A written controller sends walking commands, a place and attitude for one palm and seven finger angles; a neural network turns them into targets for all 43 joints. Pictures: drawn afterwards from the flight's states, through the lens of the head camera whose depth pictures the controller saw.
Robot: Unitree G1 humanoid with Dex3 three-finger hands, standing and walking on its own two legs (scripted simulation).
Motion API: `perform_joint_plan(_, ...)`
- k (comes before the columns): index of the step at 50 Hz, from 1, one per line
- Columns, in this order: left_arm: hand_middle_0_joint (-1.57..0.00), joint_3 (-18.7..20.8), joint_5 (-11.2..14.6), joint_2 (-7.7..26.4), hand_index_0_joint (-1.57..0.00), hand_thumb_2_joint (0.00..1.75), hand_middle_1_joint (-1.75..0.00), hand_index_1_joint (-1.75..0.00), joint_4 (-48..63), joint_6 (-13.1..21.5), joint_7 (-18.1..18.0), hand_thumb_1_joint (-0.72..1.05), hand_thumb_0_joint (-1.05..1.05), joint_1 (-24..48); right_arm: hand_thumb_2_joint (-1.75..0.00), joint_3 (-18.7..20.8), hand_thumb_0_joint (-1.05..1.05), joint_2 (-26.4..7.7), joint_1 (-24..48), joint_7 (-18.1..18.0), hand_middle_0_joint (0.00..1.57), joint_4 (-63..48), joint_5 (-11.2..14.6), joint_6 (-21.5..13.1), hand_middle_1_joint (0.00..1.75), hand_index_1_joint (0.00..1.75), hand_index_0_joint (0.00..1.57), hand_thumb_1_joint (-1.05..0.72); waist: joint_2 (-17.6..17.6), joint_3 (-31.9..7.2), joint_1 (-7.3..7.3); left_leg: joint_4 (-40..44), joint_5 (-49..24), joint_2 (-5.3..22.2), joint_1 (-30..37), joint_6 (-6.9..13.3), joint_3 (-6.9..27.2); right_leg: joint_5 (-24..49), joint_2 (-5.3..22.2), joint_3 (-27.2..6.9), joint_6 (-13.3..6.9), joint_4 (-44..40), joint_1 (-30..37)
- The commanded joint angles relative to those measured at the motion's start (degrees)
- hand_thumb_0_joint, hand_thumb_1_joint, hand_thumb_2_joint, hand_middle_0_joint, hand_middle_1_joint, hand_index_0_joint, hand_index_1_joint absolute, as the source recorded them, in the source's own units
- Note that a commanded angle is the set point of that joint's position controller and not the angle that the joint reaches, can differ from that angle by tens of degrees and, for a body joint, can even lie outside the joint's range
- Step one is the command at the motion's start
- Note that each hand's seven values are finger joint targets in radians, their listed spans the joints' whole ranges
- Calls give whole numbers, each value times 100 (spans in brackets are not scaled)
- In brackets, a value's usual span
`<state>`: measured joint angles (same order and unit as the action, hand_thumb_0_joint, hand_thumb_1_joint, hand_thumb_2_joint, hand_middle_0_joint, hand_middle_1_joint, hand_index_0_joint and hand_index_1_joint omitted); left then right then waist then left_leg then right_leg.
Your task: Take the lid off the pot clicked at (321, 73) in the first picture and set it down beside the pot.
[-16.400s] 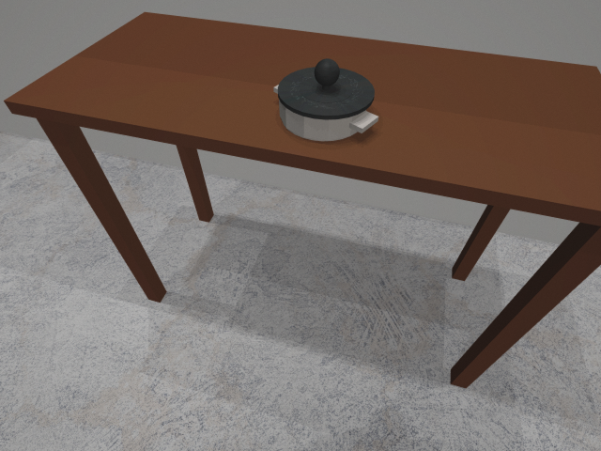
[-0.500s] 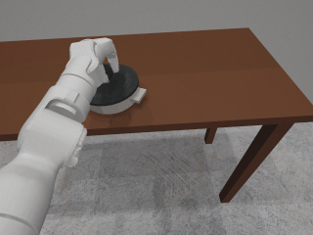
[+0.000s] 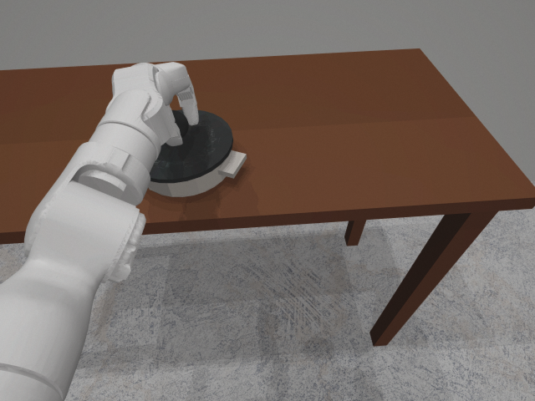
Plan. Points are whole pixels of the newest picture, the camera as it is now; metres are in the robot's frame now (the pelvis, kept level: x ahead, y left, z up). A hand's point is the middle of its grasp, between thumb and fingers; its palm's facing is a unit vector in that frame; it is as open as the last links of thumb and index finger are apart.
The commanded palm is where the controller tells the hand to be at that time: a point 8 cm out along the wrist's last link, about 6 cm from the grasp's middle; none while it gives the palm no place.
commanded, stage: close the fingers and squeeze the knob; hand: left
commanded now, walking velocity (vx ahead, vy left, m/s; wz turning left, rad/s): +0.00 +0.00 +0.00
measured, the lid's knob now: (173, 125) +0.50 +0.12 +0.17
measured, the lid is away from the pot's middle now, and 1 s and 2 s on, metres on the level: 0.01 0.02 0.03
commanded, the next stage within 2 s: lift the lid straight up in 0.34 s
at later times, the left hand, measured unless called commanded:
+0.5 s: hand (168, 121) +0.48 +0.11 +0.19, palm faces -0.38 -0.08 -0.92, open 7.4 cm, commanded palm +0.48 +0.12 +0.25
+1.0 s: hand (154, 106) +0.48 +0.13 +0.21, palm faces -0.36 -0.10 -0.93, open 7.3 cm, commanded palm +0.48 +0.13 +0.29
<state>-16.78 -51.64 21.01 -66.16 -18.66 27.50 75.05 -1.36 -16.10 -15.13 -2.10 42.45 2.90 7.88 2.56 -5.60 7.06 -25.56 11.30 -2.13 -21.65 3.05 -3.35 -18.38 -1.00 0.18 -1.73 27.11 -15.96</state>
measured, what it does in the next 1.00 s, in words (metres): stands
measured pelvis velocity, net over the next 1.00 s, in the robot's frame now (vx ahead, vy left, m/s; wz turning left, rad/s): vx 0.00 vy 0.00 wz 0.01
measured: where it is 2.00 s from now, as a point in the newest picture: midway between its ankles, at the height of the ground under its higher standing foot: outside the picture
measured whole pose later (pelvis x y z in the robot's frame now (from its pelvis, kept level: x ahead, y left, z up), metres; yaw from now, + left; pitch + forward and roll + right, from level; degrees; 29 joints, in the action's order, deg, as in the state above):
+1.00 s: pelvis +0.00 +0.00 +0.00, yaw +0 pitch +8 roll +1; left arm -17.0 -51.9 23.1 -65.8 -18.3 29.1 77.5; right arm -0.6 -15.9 -15.6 -2.2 42.9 2.6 3.4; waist 2.9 -6.0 6.5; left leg -24.9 11.0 -2.6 -21.8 3.2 -3.0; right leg -18.4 -0.6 0.4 -1.5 26.6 -16.1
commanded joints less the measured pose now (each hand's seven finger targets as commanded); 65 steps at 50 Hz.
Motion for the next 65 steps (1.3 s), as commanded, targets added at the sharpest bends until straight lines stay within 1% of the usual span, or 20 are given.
perform_joint_plan(1,-77,293,-224,1526,-78,74,-105,-104,805,-55,-282,53,0,2995,-90,279,0,-806,-27,-103,20,-540,-41,-158,30,30,20,-90,-632,-2014,-49,-175,-1782,-199,1561,254,229,2796,-130,-92,-1,-238,78)
perform_joint_plan(9,-82,153,-264,1401,-83,79,-107,-106,646,-55,-305,60,0,3094,-90,271,0,-818,-58,-121,20,-524,-19,-142,30,30,20,-90,-667,-1771,26,-112,-1433,-186,1479,251,246,2430,-166,-59,-16,-302,-170)
perform_joint_plan(14,-85,182,-274,1423,-85,82,-108,-108,590,-89,-333,64,0,3276,-90,286,0,-846,-137,-131,20,-462,-15,-146,30,30,20,-90,-669,-1854,70,-118,-1447,-169,1528,248,268,2377,-178,-45,-22,-293,-228)
perform_joint_plan(16,-86,226,-258,1440,-87,83,-109,-108,823,-43,-343,66,0,3355,-90,298,0,-837,-127,-117,20,-502,-30,-168,30,30,20,-90,-583,-2177,20,-141,-1621,-162,1668,241,309,2460,-160,-64,-26,-239,-101)
perform_joint_plan(21,-88,158,-220,1252,-88,85,-109,-109,1087,25,-312,68,0,3345,-90,327,0,-812,-123,-73,20,-540,-46,-221,30,30,20,-90,-383,-2338,-22,-224,-2125,-116,1984,225,383,2484,-178,-33,-33,-200,-235)
perform_joint_plan(22,-89,12,-222,1056,-88,85,-109,-110,879,4,-290,68,0,3221,-90,325,0,-798,-117,-73,20,-523,-45,-229,30,30,20,-90,-406,-2126,14,-228,-2046,-127,1928,233,367,2416,-193,-23,-38,-233,-363)
perform_joint_plan(24,-89,88,-205,1211,-89,85,-109,-110,866,-42,-298,68,0,3404,-90,322,0,-821,-151,-88,20,-489,-30,-227,30,30,20,-90,-583,-1967,60,-129,-1635,-143,1803,250,340,2249,-206,-20,-29,-314,-348)
perform_joint_plan(27,-89,330,-180,1542,-89,86,-109,-110,1245,48,-330,68,0,3765,-90,307,0,-800,-83,-97,20,-525,-48,-320,30,30,20,-90,-441,-2395,-28,-172,-2018,-140,2016,250,410,2515,-181,-68,-39,-232,-163)
perform_joint_plan(30,-89,98,-53,1209,-89,86,-109,-110,1389,73,-308,69,0,3821,-90,334,0,-788,-102,-94,20,-519,-32,-375,30,30,20,-90,-257,-2384,13,-194,-2214,-99,2184,227,433,2497,-168,-27,-50,-259,-271)
perform_joint_plan(33,-89,179,-184,1333,-89,86,-109,-110,1371,100,-331,69,0,4069,-90,326,0,-755,-107,-90,20,-480,-36,-457,30,30,20,-90,-323,-2441,19,-184,-2218,-95,2315,220,491,2334,-213,-37,-39,-269,-394)
perform_joint_plan(36,-89,532,-175,1801,-89,86,-109,-110,1538,146,-375,69,0,4279,-90,315,0,-764,-114,-123,20,-489,-73,-540,30,30,20,-90,-396,-2669,-41,-184,-2213,-129,2288,232,477,2542,-184,-85,-31,-250,-128)
perform_joint_plan(40,-90,236,-116,1463,-89,86,-109,-110,1114,60,-322,69,0,4083,-90,321,0,-785,-120,-148,20,-433,-45,-567,30,30,20,-90,-549,-2311,22,-177,-2087,-158,2029,243,408,2657,-161,-65,-28,-306,-172)
perform_joint_plan(43,-90,400,-235,1730,-89,86,-109,-110,1306,68,-294,69,0,4283,-90,317,0,-764,-70,-133,20,-461,-62,-618,30,30,20,-90,-477,-2615,-23,-232,-2331,-170,2203,254,414,2831,-157,-134,-4,-253,-83)
perform_joint_plan(48,-90,314,-185,1580,-89,86,-109,-110,1584,85,-174,69,0,4333,-90,344,0,-742,-50,-74,20,-505,-67,-655,30,30,20,-90,-315,-2779,-25,-356,-2865,-153,2445,248,441,3075,-149,-141,18,-207,-102)
perform_joint_plan(50,-90,128,-49,1282,-89,86,-109,-110,1704,83,-120,69,0,4143,-90,360,0,-753,-42,-49,20,-536,-68,-627,30,30,20,-90,-190,-2710,-33,-402,-3157,-131,2525,234,462,3126,-139,-78,-1,-210,-141)
perform_joint_plan(57,-90,217,-174,1562,-89,86,-109,-110,1573,-54,-38,69,0,4452,-90,309,0,-753,74,-31,20,-488,-33,-584,30,30,20,-90,-494,-2454,-10,-287,-2662,-176,2261,258,436,2968,-147,-103,8,-252,-125)
perform_joint_plan(60,-90,211,-37,1528,-89,86,-109,-110,1947,-17,-60,69,0,4590,-90,309,0,-762,146,-24,20,-551,-40,-652,30,30,20,-90,-187,-2636,-82,-299,-2774,-164,2434,240,480,2996,-110,-109,-24,-241,-51)
perform_joint_plan(61,-90,422,-176,1809,-89,86,-109,-110,1965,-3,-71,69,0,4642,-90,306,0,-728,155,-25,20,-550,-56,-660,30,30,20,-90,-282,-2857,-120,-304,-2764,-167,2483,238,493,2951,-120,-155,-3,-209,29)
perform_joint_plan(63,-90,384,-223,1789,-89,86,-109,-110,1743,-26,-48,69,0,4644,-90,283,0,-709,181,-34,20,-530,-47,-675,30,30,20,-90,-365,-2701,-111,-254,-2585,-177,2352,233,489,2863,-123,-141,-12,-213,-4)
perform_joint_plan(65,-90,98,-97,1340,-89,86,-109,-110,1500,-113,-39,69,0,4459,-90,294,0,-746,140,-22,20,-484,-7,-633,30,30,20,-90,-348,-2320,-46,-216,-2550,-139,2277,214,489,2731,-123,-54,-39,-273,-203)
